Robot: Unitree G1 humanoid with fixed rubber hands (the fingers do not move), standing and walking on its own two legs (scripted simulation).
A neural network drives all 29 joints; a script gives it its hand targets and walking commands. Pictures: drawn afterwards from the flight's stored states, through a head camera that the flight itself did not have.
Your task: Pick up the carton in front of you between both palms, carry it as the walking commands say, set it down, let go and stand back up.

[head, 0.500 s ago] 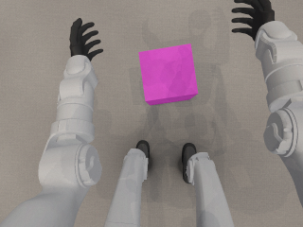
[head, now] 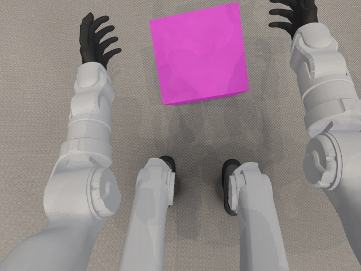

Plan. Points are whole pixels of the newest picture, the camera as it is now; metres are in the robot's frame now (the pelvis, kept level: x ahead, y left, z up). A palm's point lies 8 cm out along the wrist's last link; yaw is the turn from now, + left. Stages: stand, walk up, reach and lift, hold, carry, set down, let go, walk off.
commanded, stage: reach and lift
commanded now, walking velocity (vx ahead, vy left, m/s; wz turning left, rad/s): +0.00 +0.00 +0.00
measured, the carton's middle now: (199, 65) +0.52 +0.01 -0.40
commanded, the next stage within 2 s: none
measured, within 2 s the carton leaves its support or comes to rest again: leaves its support in 1.28 s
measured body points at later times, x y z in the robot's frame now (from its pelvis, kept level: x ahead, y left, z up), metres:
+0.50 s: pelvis -0.03 +0.01 -0.15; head +0.35 -0.01 +0.07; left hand +0.51 +0.20 -0.34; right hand +0.56 -0.17 -0.34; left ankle +0.08 +0.14 -0.49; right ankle +0.07 -0.11 -0.49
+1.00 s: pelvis -0.03 +0.01 -0.16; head +0.35 -0.01 +0.07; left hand +0.51 +0.17 -0.34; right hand +0.56 -0.14 -0.34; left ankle +0.08 +0.14 -0.49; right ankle +0.07 -0.11 -0.49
